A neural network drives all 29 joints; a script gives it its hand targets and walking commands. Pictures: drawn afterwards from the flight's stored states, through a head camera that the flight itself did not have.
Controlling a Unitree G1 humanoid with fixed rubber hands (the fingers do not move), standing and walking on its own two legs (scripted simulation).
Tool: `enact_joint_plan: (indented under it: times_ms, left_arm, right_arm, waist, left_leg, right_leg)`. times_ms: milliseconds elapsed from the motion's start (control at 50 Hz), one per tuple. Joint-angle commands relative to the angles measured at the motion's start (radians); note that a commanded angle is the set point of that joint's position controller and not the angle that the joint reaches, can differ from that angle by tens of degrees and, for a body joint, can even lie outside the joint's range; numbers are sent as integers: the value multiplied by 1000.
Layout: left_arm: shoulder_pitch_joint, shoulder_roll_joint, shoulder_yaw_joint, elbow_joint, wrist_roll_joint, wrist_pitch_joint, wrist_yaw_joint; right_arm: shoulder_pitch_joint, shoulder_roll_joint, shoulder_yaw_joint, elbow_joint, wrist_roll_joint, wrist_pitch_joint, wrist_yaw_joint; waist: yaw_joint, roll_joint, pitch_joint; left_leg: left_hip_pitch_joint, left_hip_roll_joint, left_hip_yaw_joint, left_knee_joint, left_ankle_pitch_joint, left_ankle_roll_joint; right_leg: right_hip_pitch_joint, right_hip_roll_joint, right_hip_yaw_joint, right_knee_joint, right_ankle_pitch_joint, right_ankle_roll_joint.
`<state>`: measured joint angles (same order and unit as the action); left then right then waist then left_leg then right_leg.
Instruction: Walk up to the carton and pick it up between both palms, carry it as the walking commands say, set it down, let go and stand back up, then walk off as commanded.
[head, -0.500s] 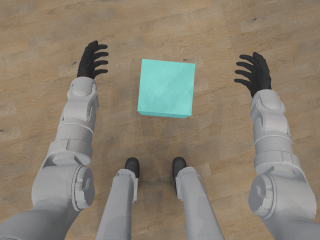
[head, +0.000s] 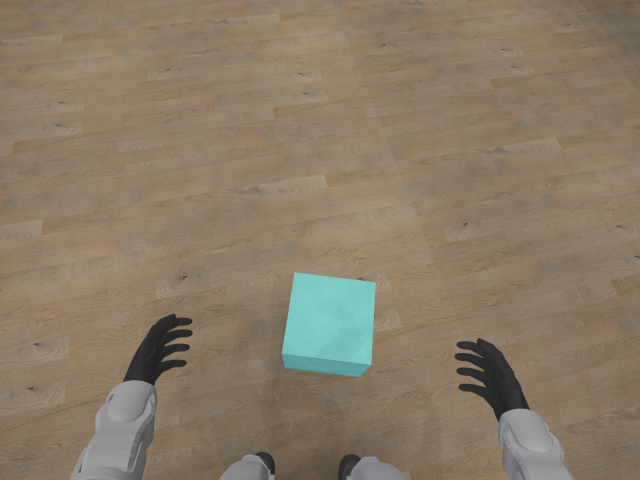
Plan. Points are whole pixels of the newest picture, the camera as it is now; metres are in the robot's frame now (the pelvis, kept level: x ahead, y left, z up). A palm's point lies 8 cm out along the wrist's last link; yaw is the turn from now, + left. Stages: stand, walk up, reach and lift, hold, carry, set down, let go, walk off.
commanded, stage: let go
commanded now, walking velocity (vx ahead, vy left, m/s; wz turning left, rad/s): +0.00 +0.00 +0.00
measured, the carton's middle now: (328, 327) +0.45 -0.05 -0.65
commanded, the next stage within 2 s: stand in 0.60 s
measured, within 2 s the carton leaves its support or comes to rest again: neither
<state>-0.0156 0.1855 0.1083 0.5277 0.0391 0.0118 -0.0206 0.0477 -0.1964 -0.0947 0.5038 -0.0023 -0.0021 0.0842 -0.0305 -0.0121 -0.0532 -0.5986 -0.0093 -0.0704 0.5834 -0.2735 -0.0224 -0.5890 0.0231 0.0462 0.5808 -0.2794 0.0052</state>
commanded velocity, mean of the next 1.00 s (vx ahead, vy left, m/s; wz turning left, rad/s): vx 0.00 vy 0.00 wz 0.00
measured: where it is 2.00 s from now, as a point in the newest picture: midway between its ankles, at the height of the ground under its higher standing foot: outside the picture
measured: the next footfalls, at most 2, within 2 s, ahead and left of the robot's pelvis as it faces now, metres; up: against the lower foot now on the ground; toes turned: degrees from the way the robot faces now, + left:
none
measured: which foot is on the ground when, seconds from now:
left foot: down 0.00-1.00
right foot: down 0.00-1.00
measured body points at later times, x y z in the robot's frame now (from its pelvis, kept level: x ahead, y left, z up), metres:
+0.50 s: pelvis +0.01 +0.01 +0.01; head +0.02 +0.01 +0.46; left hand +0.18 +0.24 -0.06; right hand +0.18 -0.22 -0.06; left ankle -0.01 +0.13 -0.73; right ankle -0.01 -0.12 -0.73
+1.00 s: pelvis +0.02 +0.00 +0.01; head +0.03 +0.00 +0.46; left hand +0.15 +0.30 -0.08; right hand +0.16 -0.29 -0.08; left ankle -0.01 +0.13 -0.73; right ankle -0.01 -0.12 -0.73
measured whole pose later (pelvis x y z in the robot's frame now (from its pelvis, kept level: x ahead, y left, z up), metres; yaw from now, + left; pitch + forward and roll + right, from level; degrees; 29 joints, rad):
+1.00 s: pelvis +0.02 +0.00 +0.01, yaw +0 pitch -1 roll +0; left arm 0.20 0.33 0.05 0.75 0.04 0.02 0.03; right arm 0.18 -0.34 -0.04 0.73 -0.04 0.02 -0.02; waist 0.01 0.02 0.02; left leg -0.18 -0.01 -0.07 0.49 -0.31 -0.01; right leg -0.16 0.02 0.05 0.48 -0.30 0.00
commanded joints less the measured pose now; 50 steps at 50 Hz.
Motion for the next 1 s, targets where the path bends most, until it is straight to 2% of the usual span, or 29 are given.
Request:
enact_joint_plan:
  times_ms: [0,180,320,440,580,600,620,680,780,980]
  left_arm:
    - [80,85,4,-115,-13,-31,-7]
    - [197,116,-38,-182,-42,18,-32]
    - [187,102,-54,-185,-45,77,-52]
    - [195,115,-30,-197,-26,104,-55]
    - [214,128,-34,-172,-18,87,-29]
    - [210,239,-7,-39,4,62,22]
    - [228,248,-11,-30,8,48,38]
    - [203,228,-23,9,10,25,45]
    - [193,246,-26,81,3,6,45]
    - [190,287,-31,178,0,-6,51]
  right_arm:
    - [78,-97,-3,-119,11,-24,-12]
    - [149,-116,24,-152,9,27,-6]
    - [135,-119,22,-149,-7,91,-3]
    - [125,-117,21,-173,-12,127,-10]
    - [104,-98,29,-178,-13,186,-44]
    - [87,-238,4,-52,-30,121,-90]
    - [114,-230,1,-39,-37,92,-104]
    - [102,-206,16,14,-40,49,-104]
    - [95,-229,23,83,-38,23,-103]
    - [104,-281,25,179,-37,4,-114]
  waist:
    - [12,16,-286]
    - [29,53,-18]
    - [25,21,118]
    - [24,6,139]
    - [44,15,74]
    - [40,44,110]
    - [33,31,96]
    - [32,15,52]
    - [35,6,0]
    - [33,14,5]
  left_leg:
    - [314,-41,55,-77,315,-1]
    - [459,-28,52,-212,259,-8]
    - [470,-19,57,-245,124,-10]
    - [509,-30,57,-222,144,-1]
    - [556,-33,59,-167,231,6]
    - [407,24,47,-128,190,-5]
    - [411,26,31,-126,164,-1]
    - [408,35,5,-131,90,3]
    - [440,50,-10,-117,213,11]
    - [465,71,-34,-140,300,20]
  right_leg:
    - [305,21,-41,-84,379,18]
    - [437,35,-62,-200,245,6]
    - [483,31,-62,-218,117,4]
    - [495,31,-52,-209,127,15]
    - [471,18,-42,-169,188,19]
    - [371,-33,-14,-166,197,36]
    - [384,-44,3,-163,193,26]
    - [372,-56,29,-170,120,12]
    - [397,-66,35,-154,240,8]
    - [433,-79,44,-166,305,1]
